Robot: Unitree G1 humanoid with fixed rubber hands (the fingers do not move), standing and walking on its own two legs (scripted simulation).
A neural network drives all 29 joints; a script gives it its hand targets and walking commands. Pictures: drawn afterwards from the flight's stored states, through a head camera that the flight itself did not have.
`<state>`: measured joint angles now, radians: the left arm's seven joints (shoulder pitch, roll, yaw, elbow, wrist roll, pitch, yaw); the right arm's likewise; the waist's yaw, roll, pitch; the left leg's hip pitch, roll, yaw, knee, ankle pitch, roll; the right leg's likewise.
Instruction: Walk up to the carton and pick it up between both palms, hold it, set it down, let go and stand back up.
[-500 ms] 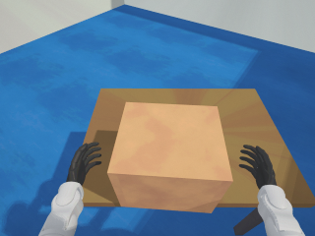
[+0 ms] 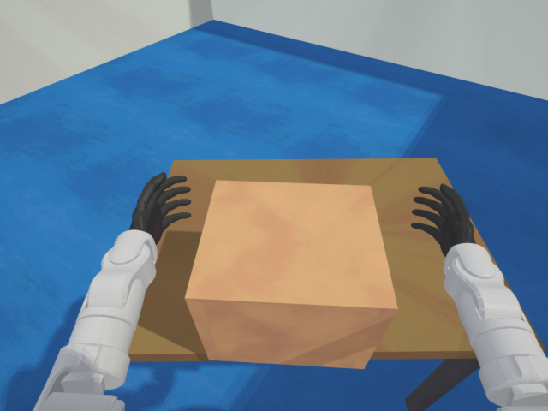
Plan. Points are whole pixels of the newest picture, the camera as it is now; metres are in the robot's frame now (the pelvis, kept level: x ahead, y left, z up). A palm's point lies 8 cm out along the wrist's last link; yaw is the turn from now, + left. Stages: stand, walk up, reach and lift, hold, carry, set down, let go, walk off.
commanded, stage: reach and lift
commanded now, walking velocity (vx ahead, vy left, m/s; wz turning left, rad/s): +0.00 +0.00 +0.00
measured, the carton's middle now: (289, 273) +0.35 +0.00 -0.04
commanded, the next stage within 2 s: none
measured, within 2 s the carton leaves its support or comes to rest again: neither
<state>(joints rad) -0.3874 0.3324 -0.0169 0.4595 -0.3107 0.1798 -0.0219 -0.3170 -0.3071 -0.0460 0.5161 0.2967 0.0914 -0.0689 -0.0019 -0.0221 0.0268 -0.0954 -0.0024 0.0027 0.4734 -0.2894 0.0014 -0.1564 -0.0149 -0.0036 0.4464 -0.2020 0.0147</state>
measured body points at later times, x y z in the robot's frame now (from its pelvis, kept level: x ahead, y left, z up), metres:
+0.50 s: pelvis +0.01 +0.00 +0.00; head +0.01 +0.01 +0.45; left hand +0.42 +0.20 +0.13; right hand +0.40 -0.24 +0.13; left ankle -0.01 +0.11 -0.74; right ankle +0.03 -0.13 -0.74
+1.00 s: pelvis +0.00 +0.01 -0.01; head +0.08 +0.02 +0.43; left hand +0.41 +0.25 +0.01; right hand +0.38 -0.23 +0.01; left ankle -0.01 +0.11 -0.74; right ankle +0.03 -0.13 -0.74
